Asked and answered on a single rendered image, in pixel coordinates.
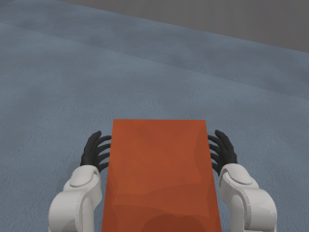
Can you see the robot right forearm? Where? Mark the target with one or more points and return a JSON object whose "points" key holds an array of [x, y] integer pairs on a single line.
{"points": [[251, 208]]}

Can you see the robot left forearm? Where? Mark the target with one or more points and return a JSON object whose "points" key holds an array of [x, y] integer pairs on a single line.
{"points": [[72, 210]]}

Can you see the right robot hand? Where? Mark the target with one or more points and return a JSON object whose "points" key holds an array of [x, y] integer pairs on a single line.
{"points": [[224, 151]]}

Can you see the carton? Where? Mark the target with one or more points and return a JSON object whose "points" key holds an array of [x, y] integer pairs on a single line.
{"points": [[160, 178]]}

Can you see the left robot hand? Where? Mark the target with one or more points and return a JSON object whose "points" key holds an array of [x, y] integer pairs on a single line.
{"points": [[91, 151]]}

